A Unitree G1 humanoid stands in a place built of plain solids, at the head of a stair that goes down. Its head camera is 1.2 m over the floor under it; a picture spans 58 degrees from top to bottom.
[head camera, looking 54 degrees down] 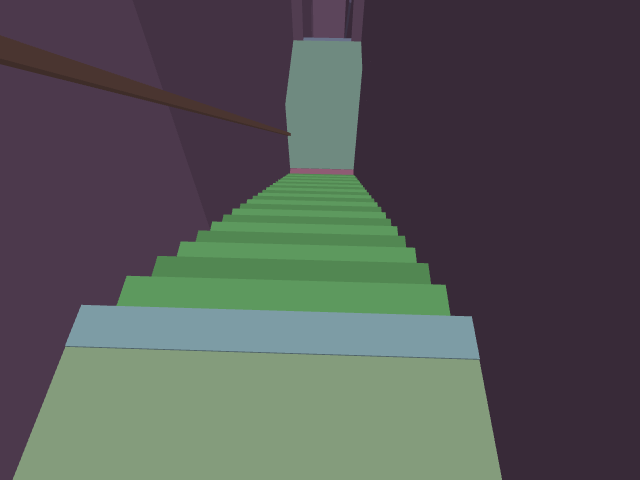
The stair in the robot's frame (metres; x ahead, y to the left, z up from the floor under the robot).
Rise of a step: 0.20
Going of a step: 0.23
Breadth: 1.20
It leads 2 degrees to the right of straight ahead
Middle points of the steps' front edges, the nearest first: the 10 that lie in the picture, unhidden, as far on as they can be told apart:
0.61 0.14 0.00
0.83 0.13 -0.20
1.06 0.12 -0.40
1.28 0.12 -0.60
1.51 0.11 -0.81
1.74 0.10 -1.01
1.96 0.09 -1.21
2.19 0.09 -1.41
2.41 0.08 -1.61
2.64 0.07 -1.82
